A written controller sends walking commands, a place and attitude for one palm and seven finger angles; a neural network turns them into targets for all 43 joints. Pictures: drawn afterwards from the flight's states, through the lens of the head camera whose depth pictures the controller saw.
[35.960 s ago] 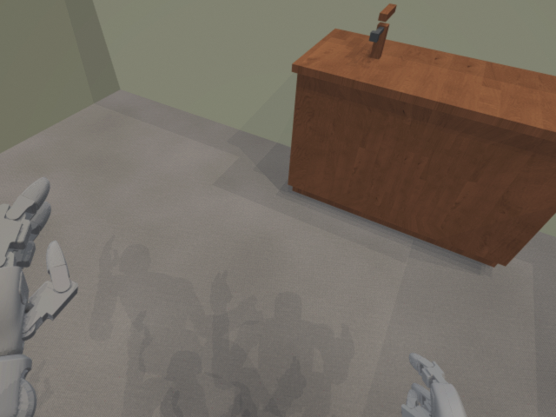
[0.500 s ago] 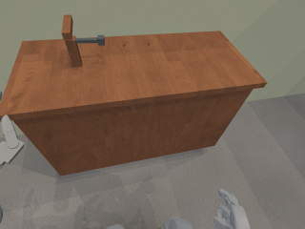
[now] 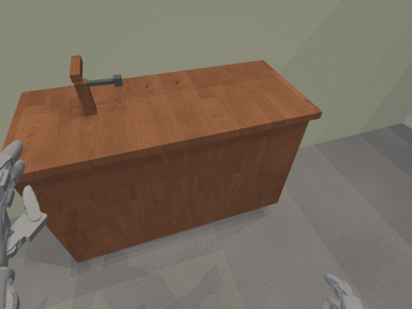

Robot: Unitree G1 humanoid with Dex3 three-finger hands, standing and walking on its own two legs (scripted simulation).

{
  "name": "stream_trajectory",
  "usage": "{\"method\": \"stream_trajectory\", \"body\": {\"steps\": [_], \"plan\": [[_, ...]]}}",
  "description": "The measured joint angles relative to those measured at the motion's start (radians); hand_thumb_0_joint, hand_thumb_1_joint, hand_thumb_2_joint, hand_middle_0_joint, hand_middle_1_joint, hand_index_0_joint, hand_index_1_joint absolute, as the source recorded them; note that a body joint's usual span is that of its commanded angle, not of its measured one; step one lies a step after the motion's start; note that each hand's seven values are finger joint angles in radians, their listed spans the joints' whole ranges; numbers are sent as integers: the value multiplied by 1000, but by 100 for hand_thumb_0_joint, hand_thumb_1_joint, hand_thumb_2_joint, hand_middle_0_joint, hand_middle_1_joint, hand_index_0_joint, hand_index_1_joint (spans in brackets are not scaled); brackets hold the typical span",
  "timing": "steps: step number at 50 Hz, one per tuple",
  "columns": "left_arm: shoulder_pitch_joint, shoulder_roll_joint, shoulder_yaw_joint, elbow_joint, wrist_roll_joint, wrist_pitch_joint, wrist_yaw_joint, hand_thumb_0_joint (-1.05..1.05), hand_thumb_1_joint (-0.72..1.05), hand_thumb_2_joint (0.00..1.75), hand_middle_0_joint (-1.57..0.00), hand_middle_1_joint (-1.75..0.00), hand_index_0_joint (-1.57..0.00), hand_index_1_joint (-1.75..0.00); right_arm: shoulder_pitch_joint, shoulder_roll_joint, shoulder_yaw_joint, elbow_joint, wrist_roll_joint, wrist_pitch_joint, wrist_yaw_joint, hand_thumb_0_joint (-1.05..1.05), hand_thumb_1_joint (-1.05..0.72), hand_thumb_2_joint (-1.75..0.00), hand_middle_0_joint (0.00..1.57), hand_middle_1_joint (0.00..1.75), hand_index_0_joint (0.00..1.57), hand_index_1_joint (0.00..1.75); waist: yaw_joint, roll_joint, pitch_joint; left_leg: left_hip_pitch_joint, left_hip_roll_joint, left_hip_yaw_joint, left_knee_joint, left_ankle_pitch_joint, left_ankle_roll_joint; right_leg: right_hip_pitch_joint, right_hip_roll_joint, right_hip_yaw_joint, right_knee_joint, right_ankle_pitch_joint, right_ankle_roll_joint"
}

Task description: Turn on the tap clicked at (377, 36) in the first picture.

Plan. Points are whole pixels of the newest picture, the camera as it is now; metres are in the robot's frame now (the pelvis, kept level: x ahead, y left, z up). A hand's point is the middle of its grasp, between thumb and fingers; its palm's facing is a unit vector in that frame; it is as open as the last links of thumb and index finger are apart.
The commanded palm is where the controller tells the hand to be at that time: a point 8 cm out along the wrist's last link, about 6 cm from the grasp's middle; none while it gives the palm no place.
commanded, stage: stop stepping back and stand still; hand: left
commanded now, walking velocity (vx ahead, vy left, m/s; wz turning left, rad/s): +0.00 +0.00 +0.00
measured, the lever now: (117, 80) +0.78 +0.31 +0.07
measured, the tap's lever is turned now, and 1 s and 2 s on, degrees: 86 86 86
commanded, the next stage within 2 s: stand and check the lever's angle in 0.32 s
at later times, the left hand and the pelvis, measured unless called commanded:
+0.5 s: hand (30, 225) +0.20 +0.26 +0.16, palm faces +0.41 -0.85 -0.33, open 7.4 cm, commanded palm +0.14 +0.29 +0.18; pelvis -0.02 +0.01 +0.01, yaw +0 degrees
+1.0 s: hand (28, 222) +0.20 +0.26 +0.16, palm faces +0.41 -0.85 -0.34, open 7.4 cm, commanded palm +0.15 +0.30 +0.18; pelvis -0.01 +0.02 +0.01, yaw +0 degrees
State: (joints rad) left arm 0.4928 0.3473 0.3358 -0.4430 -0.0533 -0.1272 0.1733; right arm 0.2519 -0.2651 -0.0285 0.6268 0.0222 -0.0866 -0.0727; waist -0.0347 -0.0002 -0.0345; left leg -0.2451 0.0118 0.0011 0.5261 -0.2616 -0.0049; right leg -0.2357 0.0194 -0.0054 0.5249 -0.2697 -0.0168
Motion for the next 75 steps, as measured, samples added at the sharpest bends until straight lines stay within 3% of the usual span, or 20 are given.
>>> {"method": "stream_trajectory", "body": {"steps": [7, 16, 31, 75], "plan": [[-37, -29, -42, 2, 10, -11, -5, 2, 89, 90, -21, -30, -21, -31, -32, 41, 25, 8, -12, -15, 9, 2, -91, -90, 20, 30, 20, 30, 25, 13, 17, -5, 8, -8, 0, 17, -2, 8, 8, -8, -26, 29, -4], [-51, -17, -24, 12, 10, -12, -10, 1, 89, 90, -21, -30, -21, -31, -56, 79, 52, -6, -17, -8, 17, 1, -90, -90, 20, 30, 21, 30, 34, 24, 26, -14, 13, -5, -19, 38, 3, 13, 13, -4, -78, 69, 4], [-45, -13, -26, -14, 13, -1, -7, 2, 89, 90, -21, -30, -21, -31, -48, 66, 47, -7, -20, -11, 9, 2, -90, -90, 20, 30, 21, 30, 32, -3, 42, 9, -9, 6, -74, 63, 19, 29, -9, 7, -118, 87, 22], [-38, -20, -33, 19, 5, 7, -14, 2, 89, 90, -21, -30, -21, -31, -58, 58, 38, -12, -18, 12, 0, 1, -90, -90, 20, 30, 21, 30, 38, 24, 40, 19, -6, 3, -99, 70, 20, 53, -6, 5, -173, 109, 25]]}}
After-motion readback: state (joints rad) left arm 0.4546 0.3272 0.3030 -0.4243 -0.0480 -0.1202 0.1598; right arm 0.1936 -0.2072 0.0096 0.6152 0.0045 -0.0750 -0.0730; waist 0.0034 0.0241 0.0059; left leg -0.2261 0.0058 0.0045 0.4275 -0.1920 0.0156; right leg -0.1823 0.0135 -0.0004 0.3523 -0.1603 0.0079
